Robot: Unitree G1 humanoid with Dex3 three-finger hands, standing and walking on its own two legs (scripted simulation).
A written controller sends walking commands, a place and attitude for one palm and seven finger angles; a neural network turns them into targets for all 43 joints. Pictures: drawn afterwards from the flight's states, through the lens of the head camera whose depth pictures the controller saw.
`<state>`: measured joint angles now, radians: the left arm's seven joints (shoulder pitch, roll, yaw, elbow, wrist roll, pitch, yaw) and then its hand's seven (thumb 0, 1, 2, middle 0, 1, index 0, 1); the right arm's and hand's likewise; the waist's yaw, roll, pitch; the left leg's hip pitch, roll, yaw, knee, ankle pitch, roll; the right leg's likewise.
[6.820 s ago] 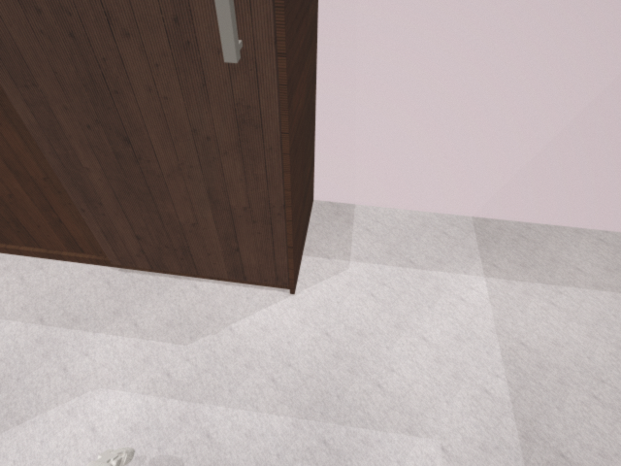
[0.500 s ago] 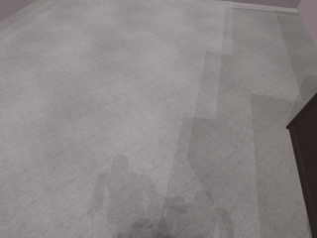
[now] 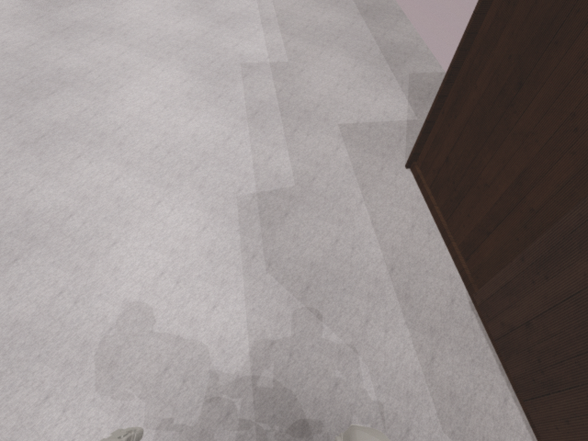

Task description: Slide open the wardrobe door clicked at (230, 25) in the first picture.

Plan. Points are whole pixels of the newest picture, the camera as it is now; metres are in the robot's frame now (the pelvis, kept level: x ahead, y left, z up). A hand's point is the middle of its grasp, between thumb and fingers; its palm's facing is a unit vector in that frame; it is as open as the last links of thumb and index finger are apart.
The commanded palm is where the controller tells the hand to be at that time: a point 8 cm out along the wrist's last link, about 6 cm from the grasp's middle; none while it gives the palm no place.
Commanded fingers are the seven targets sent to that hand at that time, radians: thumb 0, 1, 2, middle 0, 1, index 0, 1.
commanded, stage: turn to face it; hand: right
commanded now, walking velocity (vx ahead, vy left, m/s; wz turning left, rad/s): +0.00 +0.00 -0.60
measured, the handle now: out of the picture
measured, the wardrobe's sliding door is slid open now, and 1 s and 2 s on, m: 0.00 0.00 0.00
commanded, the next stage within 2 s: none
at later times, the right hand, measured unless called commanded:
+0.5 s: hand out of the picture +0.12 -0.27 -0.14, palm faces +0.27 +0.93 -0.24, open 7.4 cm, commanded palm none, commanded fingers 0.00 -0.90 -0.90 0.20 0.30 0.20 0.30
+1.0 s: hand out of the picture -0.03 -0.21 -0.17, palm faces +0.58 +0.78 -0.25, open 7.4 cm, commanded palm none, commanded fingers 0.00 -0.90 -0.90 0.20 0.30 0.20 0.30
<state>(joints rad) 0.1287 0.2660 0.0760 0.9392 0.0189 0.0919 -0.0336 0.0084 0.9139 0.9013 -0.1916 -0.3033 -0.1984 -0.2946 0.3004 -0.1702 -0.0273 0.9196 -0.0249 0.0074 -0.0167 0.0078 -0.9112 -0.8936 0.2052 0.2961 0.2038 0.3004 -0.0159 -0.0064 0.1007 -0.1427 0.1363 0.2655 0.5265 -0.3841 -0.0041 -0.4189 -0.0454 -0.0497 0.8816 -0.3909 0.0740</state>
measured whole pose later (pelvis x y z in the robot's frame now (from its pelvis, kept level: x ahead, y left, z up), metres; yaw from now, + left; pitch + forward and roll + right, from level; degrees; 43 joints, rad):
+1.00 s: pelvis +0.04 -0.01 +0.00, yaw -36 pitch -1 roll +0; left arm 0.18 0.27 0.08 0.93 0.01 0.08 -0.04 0.01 0.91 0.90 -0.19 -0.30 -0.20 -0.29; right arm 0.24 -0.22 -0.04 0.90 -0.03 0.02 -0.02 0.01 -0.91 -0.89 0.20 0.30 0.20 0.30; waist 0.00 0.01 0.10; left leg -0.20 0.18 0.28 0.57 -0.31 -0.03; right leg -0.39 -0.05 -0.05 0.85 -0.42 0.07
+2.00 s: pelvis +0.02 +0.01 +0.00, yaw -69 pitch -1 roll -2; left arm 0.23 0.27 0.10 0.96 0.02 0.09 -0.02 0.01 0.91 0.90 -0.19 -0.30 -0.20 -0.29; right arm 0.24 -0.19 -0.03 0.91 -0.02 0.01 -0.02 0.01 -0.91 -0.89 0.20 0.30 0.20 0.30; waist 0.01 -0.01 0.07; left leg -0.18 0.12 0.14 0.52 -0.31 -0.01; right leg -0.42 -0.02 0.02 0.97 -0.43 0.07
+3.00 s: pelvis +0.07 -0.12 +0.01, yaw -77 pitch -2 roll +1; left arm 0.24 0.18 0.07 1.07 0.02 0.01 -0.02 0.01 0.91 0.90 -0.19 -0.30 -0.20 -0.29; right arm 0.47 -0.08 -0.01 1.16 -0.02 -0.08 -0.01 0.01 -0.92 -0.89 0.20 0.30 0.20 0.30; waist -0.03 -0.03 0.02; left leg 0.00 -0.01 0.17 0.29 -0.26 0.04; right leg -0.56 -0.11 -0.04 0.93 -0.16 0.04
